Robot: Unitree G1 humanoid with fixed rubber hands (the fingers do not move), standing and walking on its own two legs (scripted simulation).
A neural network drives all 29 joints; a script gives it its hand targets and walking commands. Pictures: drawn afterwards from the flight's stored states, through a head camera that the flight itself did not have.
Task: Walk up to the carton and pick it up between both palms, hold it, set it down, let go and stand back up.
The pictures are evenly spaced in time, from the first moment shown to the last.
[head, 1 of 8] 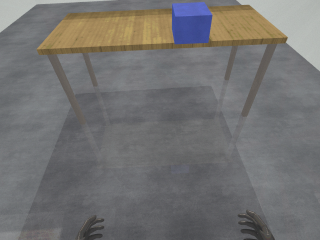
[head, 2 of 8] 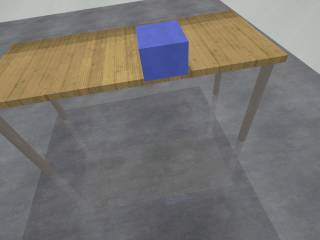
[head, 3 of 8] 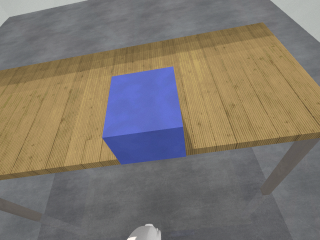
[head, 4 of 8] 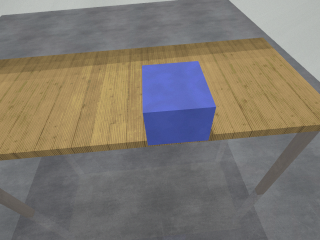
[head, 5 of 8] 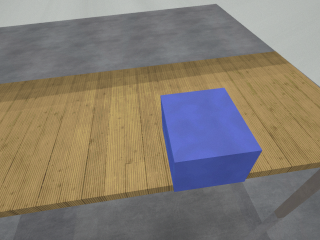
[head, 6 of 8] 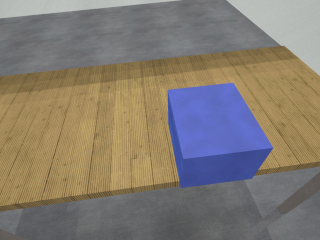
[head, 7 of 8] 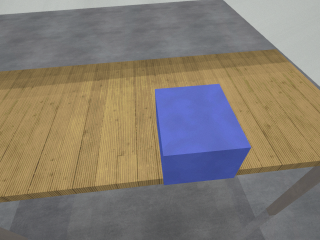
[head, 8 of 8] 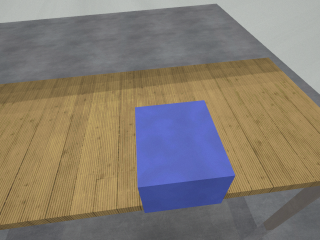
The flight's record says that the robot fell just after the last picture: no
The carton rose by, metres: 0.00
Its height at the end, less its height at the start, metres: +0.00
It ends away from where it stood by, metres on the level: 0.00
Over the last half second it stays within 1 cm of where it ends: yes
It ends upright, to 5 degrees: yes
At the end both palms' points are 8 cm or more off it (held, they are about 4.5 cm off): yes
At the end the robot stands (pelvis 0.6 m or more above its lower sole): yes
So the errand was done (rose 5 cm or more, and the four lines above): no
